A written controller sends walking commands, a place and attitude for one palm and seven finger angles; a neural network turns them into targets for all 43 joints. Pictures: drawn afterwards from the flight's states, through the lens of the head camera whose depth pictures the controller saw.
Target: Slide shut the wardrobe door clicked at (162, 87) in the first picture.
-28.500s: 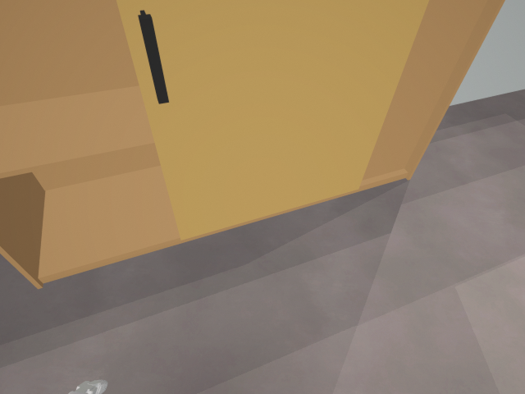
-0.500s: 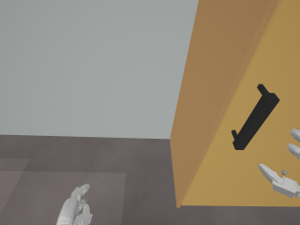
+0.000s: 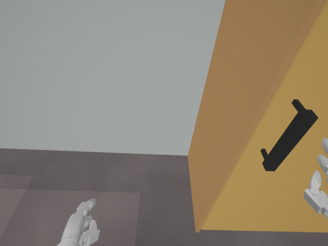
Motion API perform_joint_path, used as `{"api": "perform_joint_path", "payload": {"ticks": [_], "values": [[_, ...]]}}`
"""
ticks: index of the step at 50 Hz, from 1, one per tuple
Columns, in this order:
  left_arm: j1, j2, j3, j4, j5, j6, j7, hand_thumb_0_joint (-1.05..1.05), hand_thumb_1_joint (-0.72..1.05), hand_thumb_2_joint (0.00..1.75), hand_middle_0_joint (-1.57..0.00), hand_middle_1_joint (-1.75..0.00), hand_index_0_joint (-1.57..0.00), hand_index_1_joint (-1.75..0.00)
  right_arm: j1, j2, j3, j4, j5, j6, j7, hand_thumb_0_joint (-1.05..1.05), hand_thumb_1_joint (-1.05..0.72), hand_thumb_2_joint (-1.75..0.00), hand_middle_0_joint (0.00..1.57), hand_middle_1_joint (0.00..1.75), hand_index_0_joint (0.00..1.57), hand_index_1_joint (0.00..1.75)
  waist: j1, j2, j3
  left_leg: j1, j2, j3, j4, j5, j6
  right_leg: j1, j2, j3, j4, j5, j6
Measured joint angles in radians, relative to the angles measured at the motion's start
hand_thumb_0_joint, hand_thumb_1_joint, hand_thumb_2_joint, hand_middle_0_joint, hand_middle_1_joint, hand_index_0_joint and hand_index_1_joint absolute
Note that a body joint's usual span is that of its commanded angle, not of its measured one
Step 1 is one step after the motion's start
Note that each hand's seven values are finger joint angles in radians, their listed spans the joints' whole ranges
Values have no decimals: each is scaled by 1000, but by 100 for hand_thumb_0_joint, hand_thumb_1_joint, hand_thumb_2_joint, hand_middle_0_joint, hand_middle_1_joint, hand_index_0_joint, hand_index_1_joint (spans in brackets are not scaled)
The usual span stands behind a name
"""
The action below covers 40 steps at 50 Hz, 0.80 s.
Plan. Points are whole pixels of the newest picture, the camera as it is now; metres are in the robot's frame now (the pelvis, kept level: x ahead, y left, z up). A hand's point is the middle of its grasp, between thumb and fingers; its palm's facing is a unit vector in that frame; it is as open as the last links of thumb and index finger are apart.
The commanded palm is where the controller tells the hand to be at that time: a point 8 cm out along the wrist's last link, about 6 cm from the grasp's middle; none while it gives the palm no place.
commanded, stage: draw the hand back to the body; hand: right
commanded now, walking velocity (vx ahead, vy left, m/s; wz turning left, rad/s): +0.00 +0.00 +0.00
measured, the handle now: (281, 137) +0.36 -0.32 +0.10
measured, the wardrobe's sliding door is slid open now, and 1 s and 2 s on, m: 0.00 0.00 0.00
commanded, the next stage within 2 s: step back with the hand held close in 0.10 s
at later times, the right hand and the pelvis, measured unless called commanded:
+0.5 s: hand (317, 190) +0.19 -0.28 +0.15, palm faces +0.37 +0.81 -0.45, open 7.4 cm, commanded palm +0.12 -0.32 +0.17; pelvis -0.02 -0.02 +0.00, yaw +2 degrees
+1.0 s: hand out of the picture +0.08 -0.31 +0.16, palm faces +0.50 +0.78 -0.39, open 7.4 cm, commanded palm +0.02 -0.35 +0.17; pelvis -0.11 -0.04 -0.02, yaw -1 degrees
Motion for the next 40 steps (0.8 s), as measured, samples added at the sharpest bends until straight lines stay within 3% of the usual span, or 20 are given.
{"api": "perform_joint_path", "payload": {"ticks": [13,19,28,33,40], "values": [[5,3,0,7,-1,-2,3,1,91,90,-20,-30,-21,-30,-15,-5,-4,-10,-1,-8,1,1,-89,-90,22,30,21,31,1,-5,4,6,-7,5,-13,12,3,-1,-6,5,0,8,2],[-17,22,9,-36,-7,54,-10,1,91,90,-21,-30,-21,-30,-14,-31,-63,-31,-16,-95,-14,1,-89,-90,21,30,21,31,34,-8,-14,-80,-12,-2,9,25,-7,-99,-14,-1,56,-3,-5],[-14,20,26,-97,-19,109,2,1,91,90,-20,-30,-20,-30,73,-82,-66,-97,-19,-110,-15,1,-89,-90,22,30,22,31,70,35,11,-165,17,-40,55,46,-38,-151,11,-42,52,31,-39],[5,10,19,-110,-20,97,2,1,91,90,-20,-30,-20,-30,81,-102,-96,-130,-27,-130,-25,1,-89,-90,22,30,22,31,72,56,26,-205,23,-40,85,59,-47,-193,16,-43,84,42,-54],[31,-2,11,-105,-20,43,-2,1,91,90,-20,-30,-21,-30,48,-83,-131,-136,-55,-172,-35,1,-89,-90,22,30,22,31,69,52,41,-264,19,-53,179,37,-51,-271,27,-14,176,40,-68]]}}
